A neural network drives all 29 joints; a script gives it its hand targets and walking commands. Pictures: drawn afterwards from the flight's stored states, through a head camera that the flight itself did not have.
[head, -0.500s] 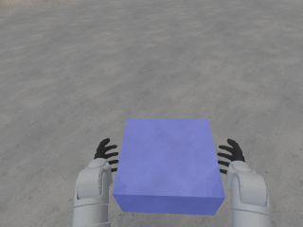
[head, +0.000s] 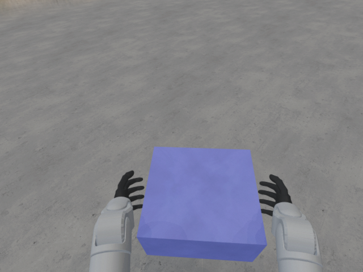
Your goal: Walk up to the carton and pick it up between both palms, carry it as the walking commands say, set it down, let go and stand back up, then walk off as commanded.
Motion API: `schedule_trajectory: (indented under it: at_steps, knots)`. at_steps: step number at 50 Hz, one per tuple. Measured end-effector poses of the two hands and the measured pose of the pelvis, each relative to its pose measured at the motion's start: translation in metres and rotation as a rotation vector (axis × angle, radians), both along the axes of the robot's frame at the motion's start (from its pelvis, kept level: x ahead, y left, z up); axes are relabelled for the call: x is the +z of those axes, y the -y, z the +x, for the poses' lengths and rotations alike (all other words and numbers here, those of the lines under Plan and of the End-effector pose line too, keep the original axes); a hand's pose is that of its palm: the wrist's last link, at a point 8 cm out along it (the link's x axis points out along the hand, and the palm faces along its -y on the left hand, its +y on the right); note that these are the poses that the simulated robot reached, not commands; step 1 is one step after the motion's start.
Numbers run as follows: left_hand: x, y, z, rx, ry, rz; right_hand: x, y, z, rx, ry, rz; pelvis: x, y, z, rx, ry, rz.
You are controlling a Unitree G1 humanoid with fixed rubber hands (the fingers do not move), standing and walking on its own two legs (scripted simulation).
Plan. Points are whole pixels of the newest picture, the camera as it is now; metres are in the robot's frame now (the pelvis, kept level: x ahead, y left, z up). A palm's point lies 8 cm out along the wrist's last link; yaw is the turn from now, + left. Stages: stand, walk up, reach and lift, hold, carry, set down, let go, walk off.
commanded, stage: carry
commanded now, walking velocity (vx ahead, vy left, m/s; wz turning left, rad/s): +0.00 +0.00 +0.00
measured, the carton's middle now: (200, 200) +0.34 -0.01 -0.05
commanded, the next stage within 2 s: hold in 1.58 s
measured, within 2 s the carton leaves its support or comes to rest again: neither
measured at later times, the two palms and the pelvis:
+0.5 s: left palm (123, 208) +0.26 +0.16 +0.05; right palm (285, 214) +0.25 -0.19 +0.04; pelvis -0.01 -0.01 +0.00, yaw +0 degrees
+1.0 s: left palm (119, 203) +0.28 +0.17 +0.05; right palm (278, 208) +0.26 -0.18 +0.04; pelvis +0.00 +0.00 +0.00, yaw +0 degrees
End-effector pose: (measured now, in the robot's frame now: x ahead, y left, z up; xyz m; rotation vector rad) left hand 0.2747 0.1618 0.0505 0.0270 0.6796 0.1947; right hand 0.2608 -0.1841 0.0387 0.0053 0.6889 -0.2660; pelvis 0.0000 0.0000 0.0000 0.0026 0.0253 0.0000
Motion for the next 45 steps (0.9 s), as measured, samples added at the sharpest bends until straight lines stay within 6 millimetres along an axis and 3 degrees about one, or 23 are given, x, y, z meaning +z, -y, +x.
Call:
schedule_trajectory:
  at_steps: [15,22,32,45]
  knots:
    - [0.012,0.004,-0.008,0.007,0.058,-0.009,0.008,0.005,-0.010,0.002,0.030,0.018,0.003,0.007,-0.008,0.007,0.010,0.005]
    - [0.002,0.004,-0.009,-0.003,0.031,0.005,-0.004,0.004,-0.011,0.020,-0.001,0.007,0.004,0.008,-0.009,0.010,0.010,0.005]
    - [-0.004,0.000,-0.012,0.018,0.026,-0.017,-0.002,0.000,-0.008,0.006,-0.009,-0.005,0.004,0.006,-0.009,0.004,-0.008,0.000]
    - [0.004,-0.006,0.000,0.006,0.060,-0.017,0.005,-0.007,-0.001,-0.002,0.021,-0.017,0.004,-0.003,-0.001,0.004,0.009,-0.003]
